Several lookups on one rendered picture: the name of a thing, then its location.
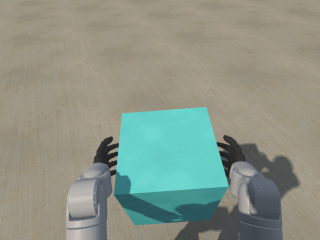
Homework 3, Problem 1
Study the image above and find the left robot forearm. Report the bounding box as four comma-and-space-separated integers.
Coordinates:
66, 162, 113, 240

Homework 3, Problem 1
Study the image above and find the robot right hand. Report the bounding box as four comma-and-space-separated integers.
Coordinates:
216, 135, 246, 178

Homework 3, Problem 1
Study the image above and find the carton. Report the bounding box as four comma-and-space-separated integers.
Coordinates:
114, 107, 229, 225

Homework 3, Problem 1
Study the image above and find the robot left hand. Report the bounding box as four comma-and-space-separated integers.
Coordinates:
93, 136, 119, 176

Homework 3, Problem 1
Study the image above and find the right robot forearm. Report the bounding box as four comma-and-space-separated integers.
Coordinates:
229, 161, 283, 240

